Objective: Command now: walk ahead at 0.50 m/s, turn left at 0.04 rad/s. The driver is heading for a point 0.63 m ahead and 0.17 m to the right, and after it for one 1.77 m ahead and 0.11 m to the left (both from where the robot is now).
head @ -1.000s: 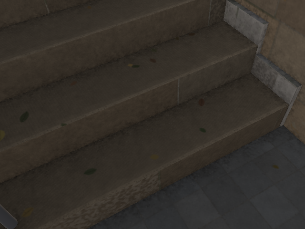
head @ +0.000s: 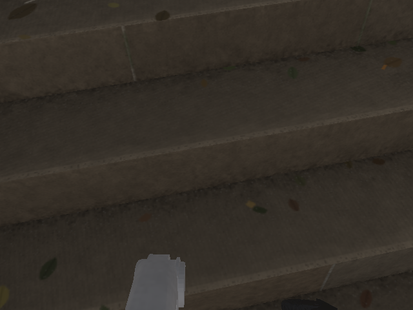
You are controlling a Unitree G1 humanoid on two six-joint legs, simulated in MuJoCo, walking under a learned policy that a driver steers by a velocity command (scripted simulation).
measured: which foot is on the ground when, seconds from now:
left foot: up 0.00-0.12, down 0.14-0.74, up 0.76-1.00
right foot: down 0.00-0.14, up 0.16-0.70, down 0.72-1.00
